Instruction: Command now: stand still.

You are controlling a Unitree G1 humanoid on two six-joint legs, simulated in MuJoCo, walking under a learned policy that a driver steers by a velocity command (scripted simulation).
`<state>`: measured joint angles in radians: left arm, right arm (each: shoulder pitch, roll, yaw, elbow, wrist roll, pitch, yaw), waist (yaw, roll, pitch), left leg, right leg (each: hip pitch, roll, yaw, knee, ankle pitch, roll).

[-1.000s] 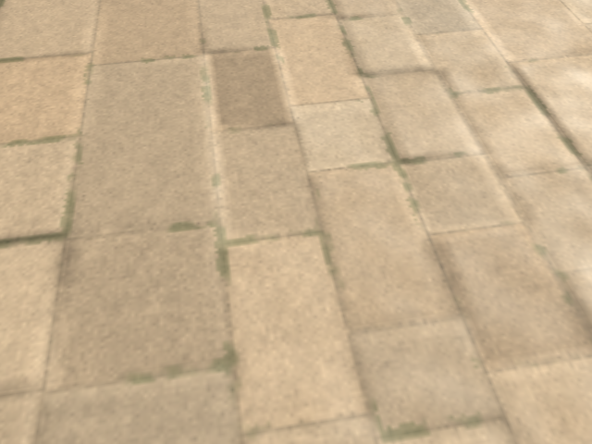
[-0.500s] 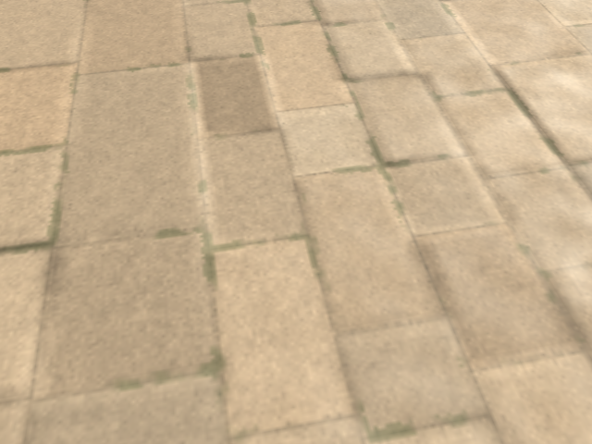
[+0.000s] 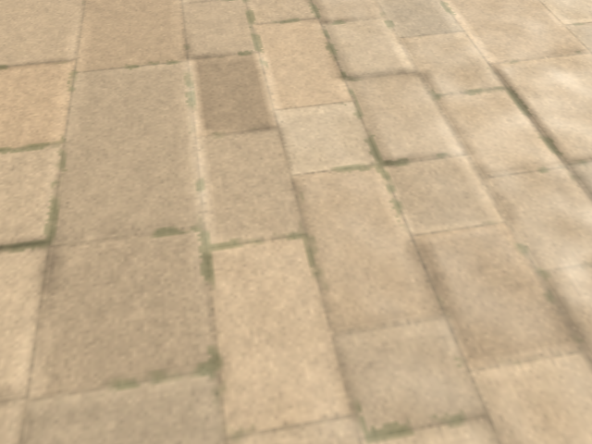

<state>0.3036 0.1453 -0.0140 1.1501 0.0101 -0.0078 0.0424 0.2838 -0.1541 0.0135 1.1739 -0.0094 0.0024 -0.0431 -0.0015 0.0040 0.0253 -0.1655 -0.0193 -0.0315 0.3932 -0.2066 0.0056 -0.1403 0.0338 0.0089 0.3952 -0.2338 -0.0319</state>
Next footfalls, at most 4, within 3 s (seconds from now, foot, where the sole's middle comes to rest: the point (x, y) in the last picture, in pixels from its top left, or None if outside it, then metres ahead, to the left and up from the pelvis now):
0.76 right None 0.43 -0.03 -0.78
1.30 left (261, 356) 0.74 0.12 -0.78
1.88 right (327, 264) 1.03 -0.05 -0.78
2.44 left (308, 176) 1.39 0.00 -0.78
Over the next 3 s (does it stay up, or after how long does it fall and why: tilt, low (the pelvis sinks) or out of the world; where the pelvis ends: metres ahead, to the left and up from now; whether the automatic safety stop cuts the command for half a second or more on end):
stays up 1.41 -0.20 -0.03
